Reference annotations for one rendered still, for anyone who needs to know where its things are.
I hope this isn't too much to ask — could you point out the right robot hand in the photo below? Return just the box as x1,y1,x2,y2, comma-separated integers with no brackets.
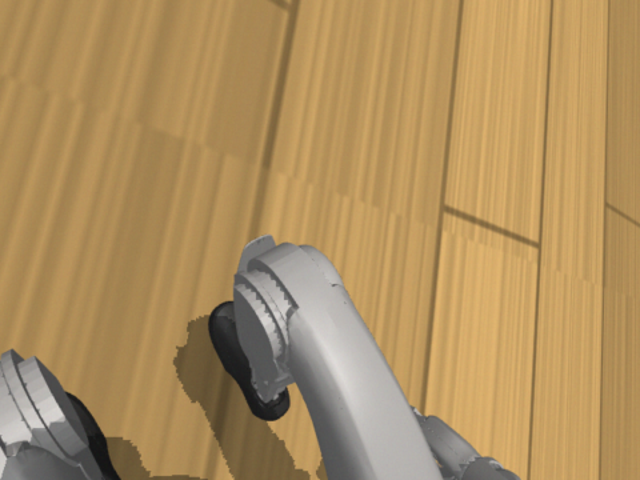
410,405,482,480

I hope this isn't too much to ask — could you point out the right robot foot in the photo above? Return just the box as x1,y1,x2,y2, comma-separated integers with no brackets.
208,301,290,421

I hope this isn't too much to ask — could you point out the left robot foot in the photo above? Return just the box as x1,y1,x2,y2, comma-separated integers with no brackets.
65,391,121,480

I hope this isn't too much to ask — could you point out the right robot arm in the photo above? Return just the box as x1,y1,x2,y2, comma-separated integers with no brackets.
461,457,521,480

